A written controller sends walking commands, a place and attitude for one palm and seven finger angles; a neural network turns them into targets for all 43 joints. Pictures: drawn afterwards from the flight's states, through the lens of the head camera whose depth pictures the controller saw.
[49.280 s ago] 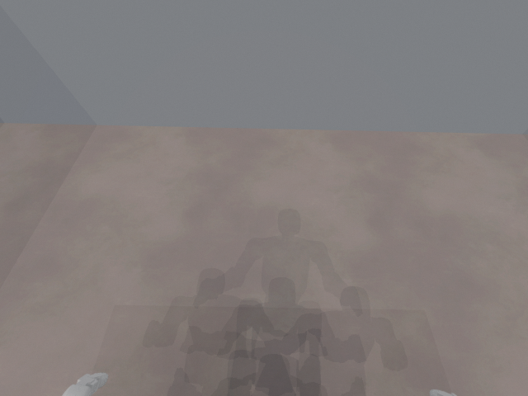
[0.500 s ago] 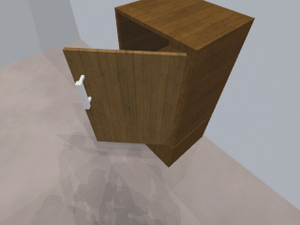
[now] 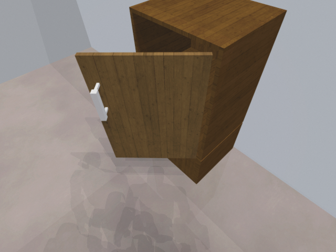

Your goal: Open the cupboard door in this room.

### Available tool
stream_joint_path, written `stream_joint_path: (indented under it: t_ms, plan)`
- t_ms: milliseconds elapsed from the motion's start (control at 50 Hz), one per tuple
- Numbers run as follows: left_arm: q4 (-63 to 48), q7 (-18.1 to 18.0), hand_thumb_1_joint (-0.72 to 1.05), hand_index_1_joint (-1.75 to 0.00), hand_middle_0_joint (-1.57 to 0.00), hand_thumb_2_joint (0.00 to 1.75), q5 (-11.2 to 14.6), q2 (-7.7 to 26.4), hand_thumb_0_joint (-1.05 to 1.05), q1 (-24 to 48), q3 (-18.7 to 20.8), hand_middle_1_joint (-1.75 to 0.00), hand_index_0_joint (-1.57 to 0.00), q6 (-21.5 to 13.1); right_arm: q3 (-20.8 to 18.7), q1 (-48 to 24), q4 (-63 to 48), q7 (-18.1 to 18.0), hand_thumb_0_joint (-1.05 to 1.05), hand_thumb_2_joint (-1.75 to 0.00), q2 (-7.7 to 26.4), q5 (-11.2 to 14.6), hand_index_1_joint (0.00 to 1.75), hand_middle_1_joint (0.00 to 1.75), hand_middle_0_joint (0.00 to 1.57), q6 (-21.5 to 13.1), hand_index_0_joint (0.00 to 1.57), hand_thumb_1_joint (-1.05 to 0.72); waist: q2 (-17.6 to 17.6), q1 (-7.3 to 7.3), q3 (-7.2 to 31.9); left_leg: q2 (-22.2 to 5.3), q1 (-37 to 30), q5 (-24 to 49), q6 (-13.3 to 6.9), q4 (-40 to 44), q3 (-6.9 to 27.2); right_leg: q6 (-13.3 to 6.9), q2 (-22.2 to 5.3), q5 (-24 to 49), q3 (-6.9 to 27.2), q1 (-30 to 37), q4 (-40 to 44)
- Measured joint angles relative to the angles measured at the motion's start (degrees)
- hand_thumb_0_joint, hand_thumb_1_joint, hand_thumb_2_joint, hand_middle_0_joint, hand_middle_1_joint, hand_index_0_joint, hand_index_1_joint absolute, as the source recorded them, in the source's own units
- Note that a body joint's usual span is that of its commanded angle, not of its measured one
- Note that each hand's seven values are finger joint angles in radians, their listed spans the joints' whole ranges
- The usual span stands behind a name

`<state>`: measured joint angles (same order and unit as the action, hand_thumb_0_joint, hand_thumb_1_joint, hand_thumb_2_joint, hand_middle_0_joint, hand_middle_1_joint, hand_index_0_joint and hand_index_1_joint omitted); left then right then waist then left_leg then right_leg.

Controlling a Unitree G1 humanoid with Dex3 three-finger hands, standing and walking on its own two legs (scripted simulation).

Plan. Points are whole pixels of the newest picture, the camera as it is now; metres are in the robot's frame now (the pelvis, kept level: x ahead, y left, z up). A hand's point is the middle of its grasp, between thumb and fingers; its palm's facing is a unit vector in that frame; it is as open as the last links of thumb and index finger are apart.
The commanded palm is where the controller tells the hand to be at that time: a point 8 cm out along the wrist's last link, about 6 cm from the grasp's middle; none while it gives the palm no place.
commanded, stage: look again from close up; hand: left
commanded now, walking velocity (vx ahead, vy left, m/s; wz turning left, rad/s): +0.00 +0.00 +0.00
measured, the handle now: (100, 102) +0.59 +0.28 -0.02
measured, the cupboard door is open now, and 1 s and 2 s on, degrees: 45 45 45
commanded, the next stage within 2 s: shuffle to correct the standing spot in 0.26 s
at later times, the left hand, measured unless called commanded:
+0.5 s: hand out of the picture -0.01 +0.17 -0.17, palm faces +0.01 -0.98 -0.20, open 7.4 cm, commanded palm none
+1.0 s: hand out of the picture +0.13 +0.20 -0.16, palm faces +0.02 -0.97 -0.26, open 7.4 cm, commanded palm none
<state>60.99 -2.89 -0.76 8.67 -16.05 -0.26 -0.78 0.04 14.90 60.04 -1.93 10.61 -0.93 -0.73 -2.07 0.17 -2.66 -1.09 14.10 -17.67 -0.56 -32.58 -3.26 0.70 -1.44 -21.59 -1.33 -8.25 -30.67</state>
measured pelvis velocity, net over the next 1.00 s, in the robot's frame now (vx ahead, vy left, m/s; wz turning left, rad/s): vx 0.06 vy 0.01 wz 0.02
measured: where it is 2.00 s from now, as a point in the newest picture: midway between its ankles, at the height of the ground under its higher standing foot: outside the picture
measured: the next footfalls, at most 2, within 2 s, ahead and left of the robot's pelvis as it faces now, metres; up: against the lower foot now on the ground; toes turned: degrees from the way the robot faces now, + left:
right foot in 0.94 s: +0.10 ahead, -0.07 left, +0.00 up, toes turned -4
left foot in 1.22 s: +0.10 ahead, +0.16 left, +0.00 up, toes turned +4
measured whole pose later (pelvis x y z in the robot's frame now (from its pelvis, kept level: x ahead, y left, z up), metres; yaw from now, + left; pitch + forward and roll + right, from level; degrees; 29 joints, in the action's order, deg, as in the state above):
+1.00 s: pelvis +0.06 +0.01 +0.00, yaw +1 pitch +1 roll +1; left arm 57.0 -1.8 -1.2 9.3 -10.1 0.8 -1.9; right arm 0.0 17.6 61.6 -1.9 9.0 -0.4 -0.4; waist -1.9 0.5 -4.0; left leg 1.5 12.2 -26.4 -1.0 -36.4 -3.4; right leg -3.1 -1.4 -19.4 -6.3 -17.1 -36.1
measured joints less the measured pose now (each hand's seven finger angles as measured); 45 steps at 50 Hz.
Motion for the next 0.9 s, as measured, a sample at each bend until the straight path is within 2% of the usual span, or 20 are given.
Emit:
stream_joint_path:
  t_ms: [200, 420, 580, 660, 700, 720, 760, 800, 840, 900]
  plan:
    - [-0.4, 0.8, 0.91, -0.30, -0.20, 0.90, 0.0, 1.7, 0.00, 0.3, -0.2, -0.30, -0.20, 0.7, 0.6, -0.1, 0.7, 0.7, 0.01, -0.90, -0.4, 0.0, 0.29, 0.30, 0.20, 0.1, 0.20, -0.93, 1.7, -0.37, 0.3, 0.8, -0.4, 2.3, -0.3, 3.0, -0.8, 0.3, -0.7, 1.2, 0.7, -0.9, 0.6]
    - [0.9, 1.2, 0.91, -0.30, -0.20, 0.90, -0.1, 1.5, 0.00, -0.1, -0.4, -0.30, -0.20, 0.5, 0.8, -0.7, 2.2, 0.7, 0.00, -0.90, -0.8, 0.2, 0.29, 0.29, 0.20, -0.2, 0.20, -0.91, 2.6, -0.80, 0.0, 0.3, -0.7, 3.1, 0.2, 4.4, -0.7, -0.1, -0.3, 1.9, 0.7, -0.8, 1.8]
    - [0.6, 1.6, 0.90, -0.30, -0.20, 0.90, -0.6, 0.9, 0.00, -2.3, 0.5, -0.30, -0.20, 0.4, 0.2, 0.7, 1.7, 1.4, 0.00, -0.90, 0.0, -0.3, 0.29, 0.29, 0.20, 0.9, 0.20, -0.91, 2.2, -1.46, 1.0, 0.0, 0.8, -1.0, 0.1, -1.1, 0.0, -0.2, 0.0, -0.9, 0.0, -0.4, -0.5]
    - [0.6, 1.5, 0.90, -0.30, -0.20, 0.90, -0.8, 1.5, 0.00, -3.9, 1.4, -0.30, -0.20, 0.7, 0.0, 1.0, 1.4, 1.4, 0.00, -0.90, -0.2, -0.2, 0.29, 0.29, 0.20, 0.5, 0.20, -0.91, 4.4, -2.17, 1.0, 1.4, -0.3, -2.9, -0.9, -1.8, -1.0, 0.7, -1.6, -3.0, 0.9, -0.1, -2.3]
    - [0.8, 1.5, 0.90, -0.30, -0.20, 0.90, -0.9, 1.8, 0.00, -4.0, 1.7, -0.30, -0.20, 1.3, 0.1, 0.9, 0.6, 1.2, 0.00, -0.90, -0.3, -0.3, 0.29, 0.29, 0.20, -0.3, 0.20, -0.91, 5.1, -2.25, 0.7, 1.9, -0.6, -3.7, -1.5, -2.0, -1.8, -0.3, -2.3, -4.4, 0.7, -1.8, -6.5]
    - [1.0, 1.4, 0.90, -0.30, -0.20, 0.90, -0.9, 1.9, 0.00, -3.6, 1.7, -0.30, -0.20, 1.7, 0.1, 0.9, 0.1, 1.0, 0.00, -0.90, -0.4, -0.4, 0.29, 0.29, 0.20, -0.7, 0.20, -0.91, 5.0, -2.22, 0.4, 2.0, -0.8, -4.0, -1.9, -2.0, -2.2, -0.8, -2.1, -7.3, 0.3, -3.7, -11.2]
    - [0.8, 1.3, 0.91, -0.30, -0.20, 0.90, -0.9, 2.0, 0.00, -2.3, 1.8, -0.30, -0.20, 2.3, 0.1, 1.1, -0.8, 0.6, 0.00, -0.90, -0.5, -0.4, 0.29, 0.29, 0.20, -1.3, 0.20, -0.91, 4.4, -1.73, -0.4, 2.0, -1.5, -3.7, -2.5, -0.8, -2.5, -1.7, -1.5, -11.8, -0.7, -8.2, -20.7]
    - [0.0, 1.3, 0.91, -0.30, -0.20, 0.90, -0.7, 2.0, 0.00, -0.4, 2.0, -0.30, -0.20, 2.4, 0.2, 1.6, -1.3, 0.4, 0.00, -0.90, -0.8, -0.6, 0.29, 0.29, 0.20, -1.4, 0.20, -0.91, 3.4, -1.04, -1.3, 2.1, -2.3, -2.9, -2.7, 1.0, -2.2, -2.3, -1.2, -12.8, -2.3, -11.8, -25.3]
    - [-1.3, 1.5, 0.91, -0.30, -0.20, 0.90, -0.6, 1.8, 0.00, 1.7, 2.1, -0.30, -0.20, 2.2, 0.3, 2.1, -1.2, 0.4, 0.00, -0.90, -1.0, -0.8, 0.29, 0.29, 0.20, -1.0, 0.20, -0.91, 2.4, -0.65, -2.0, 2.4, -3.1, -2.1, -2.6, 2.8, -1.8, -2.4, -1.0, -11.2, -3.5, -13.6, -23.9]
    - [-3.3, 1.6, 0.91, -0.30, -0.20, 0.90, -0.5, 1.4, 0.00, 4.3, 2.0, -0.30, -0.20, 1.2, 0.6, 3.0, -0.2, 0.3, 0.00, -0.90, -1.3, -0.6, 0.29, 0.29, 0.20, -0.6, 0.20, -0.91, 1.3, -0.48, -2.5, 2.9, -3.9, -2.0, -2.1, 3.7, -1.2, -1.9, -0.6, -2.3, -4.3, -12.7, -13.5]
